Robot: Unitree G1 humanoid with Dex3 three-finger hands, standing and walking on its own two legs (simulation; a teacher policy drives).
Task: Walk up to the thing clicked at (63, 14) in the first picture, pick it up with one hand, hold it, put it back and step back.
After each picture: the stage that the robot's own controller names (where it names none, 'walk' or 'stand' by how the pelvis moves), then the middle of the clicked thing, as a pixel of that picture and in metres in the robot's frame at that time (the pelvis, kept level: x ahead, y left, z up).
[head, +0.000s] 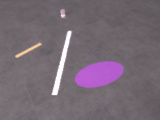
stand; (63, 13) +2.18 +0.34 -0.72
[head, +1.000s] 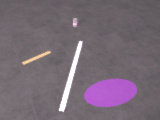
walk; (75, 22) +2.04 +0.14 -0.71
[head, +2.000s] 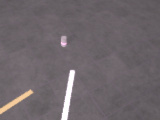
walk; (63, 41) +1.40 +0.19 -0.72
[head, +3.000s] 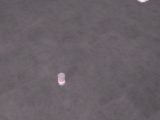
walk; (61, 79) +0.88 +0.19 -0.72
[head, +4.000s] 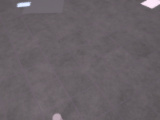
stand; out of the picture +0.50 +0.23 -0.70
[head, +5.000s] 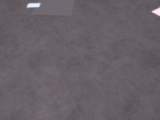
stand; out of the picture +0.45 +0.20 -0.72
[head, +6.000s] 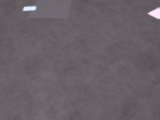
stand; out of the picture +0.42 +0.21 -0.73
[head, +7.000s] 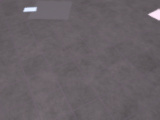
stand; out of the picture +0.41 +0.21 -0.73
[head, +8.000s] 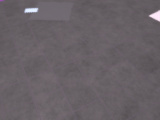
stand; out of the picture +0.41 +0.21 -0.73
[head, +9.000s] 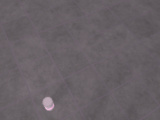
go down; (48, 104) +0.44 +0.23 -0.62
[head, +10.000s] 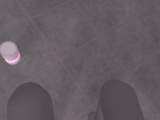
go down; (10, 53) +0.48 +0.29 -0.29
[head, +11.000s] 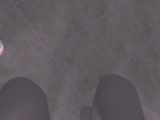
close in; out of the picture +0.46 +0.31 -0.26
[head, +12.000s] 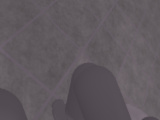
close; out of the picture +0.44 +0.34 -0.22
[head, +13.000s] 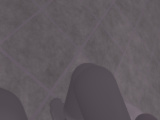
lift; out of the picture +0.44 +0.35 -0.22
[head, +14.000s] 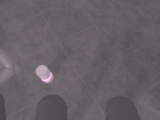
close; (44, 74) +0.47 +0.24 -0.41
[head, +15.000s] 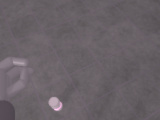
lift; (55, 104) +0.44 +0.20 -0.56
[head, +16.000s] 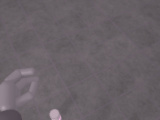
hold; (55, 116) +0.41 +0.20 -0.64
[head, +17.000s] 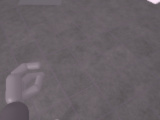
stand; out of the picture +0.41 +0.20 -0.67
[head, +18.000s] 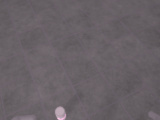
hold; (60, 113) +0.43 +0.19 -0.62
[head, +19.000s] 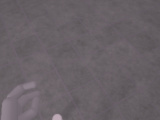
crouch; out of the picture +0.41 +0.19 -0.65
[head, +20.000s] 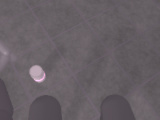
crouch; (38, 74) +0.46 +0.23 -0.40
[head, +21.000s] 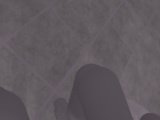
lower; out of the picture +0.42 +0.31 -0.23
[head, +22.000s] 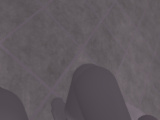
lower; out of the picture +0.42 +0.31 -0.22
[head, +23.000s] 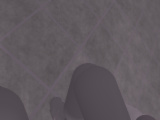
lower; out of the picture +0.42 +0.32 -0.23
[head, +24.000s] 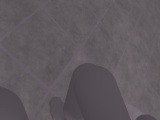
lower; out of the picture +0.42 +0.32 -0.23
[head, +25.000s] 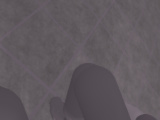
loosen; out of the picture +0.42 +0.32 -0.23
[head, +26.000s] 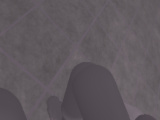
withdraw; out of the picture +0.37 +0.24 -0.25
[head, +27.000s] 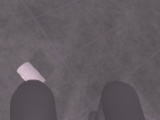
walk; (31, 75) +0.39 +0.21 -0.31
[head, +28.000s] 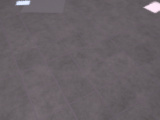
stand; out of the picture +0.32 +0.15 -0.68
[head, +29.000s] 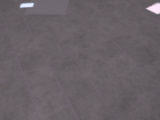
stand; out of the picture +0.32 +0.17 -0.69
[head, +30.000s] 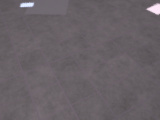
stand; out of the picture +0.31 +0.17 -0.69
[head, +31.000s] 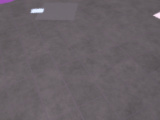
stand; out of the picture +0.34 +0.15 -0.75
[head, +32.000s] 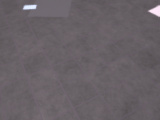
stand; out of the picture +0.30 +0.16 -0.75
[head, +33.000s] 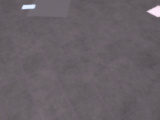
walk; out of the picture +0.30 +0.16 -0.75
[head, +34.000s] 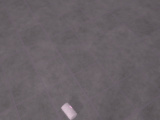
walk; (69, 111) +0.45 +0.16 -0.72
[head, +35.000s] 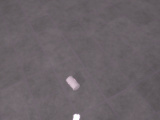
walk; (72, 83) +0.73 +0.15 -0.73
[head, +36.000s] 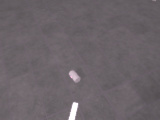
walk; (74, 76) +0.96 +0.14 -0.73
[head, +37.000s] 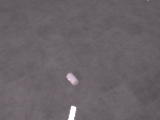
stand; (72, 79) +0.93 +0.13 -0.75
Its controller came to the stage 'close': yes
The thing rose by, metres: 0.01
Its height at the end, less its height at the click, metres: -0.02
